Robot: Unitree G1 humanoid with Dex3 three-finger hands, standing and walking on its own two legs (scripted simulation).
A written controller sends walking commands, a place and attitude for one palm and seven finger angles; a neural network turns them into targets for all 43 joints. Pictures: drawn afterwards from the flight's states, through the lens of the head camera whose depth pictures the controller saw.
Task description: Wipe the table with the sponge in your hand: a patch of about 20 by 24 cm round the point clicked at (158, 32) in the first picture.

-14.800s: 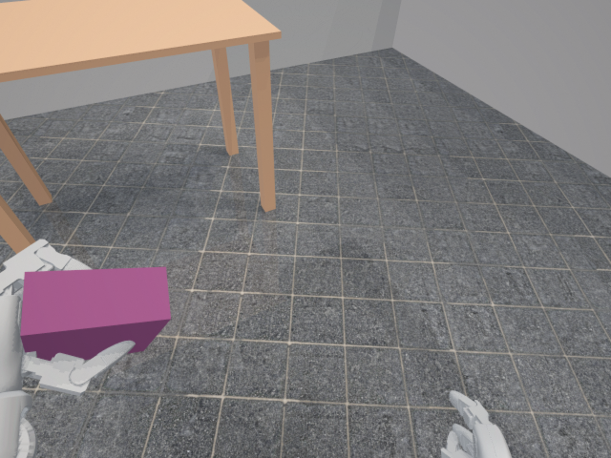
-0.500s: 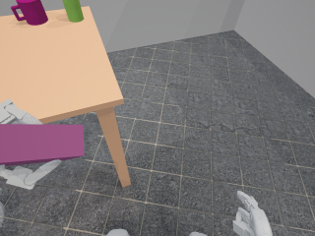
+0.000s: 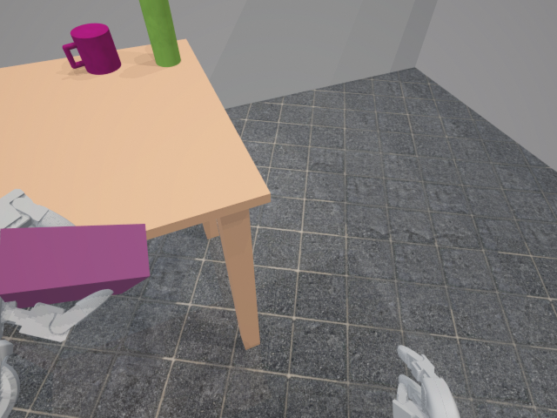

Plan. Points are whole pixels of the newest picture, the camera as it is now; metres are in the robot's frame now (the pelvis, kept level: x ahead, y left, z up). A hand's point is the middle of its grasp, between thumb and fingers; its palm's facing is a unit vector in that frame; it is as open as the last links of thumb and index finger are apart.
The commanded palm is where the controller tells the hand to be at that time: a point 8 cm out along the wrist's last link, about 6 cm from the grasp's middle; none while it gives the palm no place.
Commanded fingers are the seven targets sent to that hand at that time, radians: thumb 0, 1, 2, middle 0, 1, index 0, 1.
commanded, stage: shuffle to correct the standing spot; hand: left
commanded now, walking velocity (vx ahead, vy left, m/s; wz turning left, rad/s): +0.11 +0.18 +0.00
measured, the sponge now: (93, 266) +0.23 +0.21 +0.17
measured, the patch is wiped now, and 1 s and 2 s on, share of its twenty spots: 0.00 0.00 0.00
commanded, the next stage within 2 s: come to a stop and stand still in 0.68 s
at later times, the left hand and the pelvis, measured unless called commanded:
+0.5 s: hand out of the picture +0.24 +0.34 +0.18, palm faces +0.40 -0.79 -0.47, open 9.5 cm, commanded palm +0.18 +0.37 +0.19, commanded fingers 0.00 0.10 1.30 -1.20 -1.60 -1.20 -1.60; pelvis +0.02 +0.09 +0.00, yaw +0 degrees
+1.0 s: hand out of the picture +0.28 +0.41 +0.18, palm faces +0.42 -0.81 -0.42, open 9.5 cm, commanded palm +0.21 +0.45 +0.19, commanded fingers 0.00 0.10 1.30 -1.20 -1.60 -1.20 -1.60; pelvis +0.06 +0.16 +0.01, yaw +1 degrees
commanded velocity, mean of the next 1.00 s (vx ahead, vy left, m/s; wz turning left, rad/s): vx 0.09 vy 0.07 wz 0.00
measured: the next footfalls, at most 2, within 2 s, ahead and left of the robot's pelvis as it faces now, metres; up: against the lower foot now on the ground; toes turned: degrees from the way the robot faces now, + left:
right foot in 0.04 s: +0.04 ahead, -0.08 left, +0.00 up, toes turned -8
left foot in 0.34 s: +0.09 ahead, +0.23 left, +0.00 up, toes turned +6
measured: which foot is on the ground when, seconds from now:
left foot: down 0.00-0.04, up 0.06-0.32, down 0.34-0.56, up 0.58-0.80, down 0.82-1.00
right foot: up 0.00-0.02, down 0.04-0.36, up 0.38-0.52, down 0.54-0.84, up 0.86-1.00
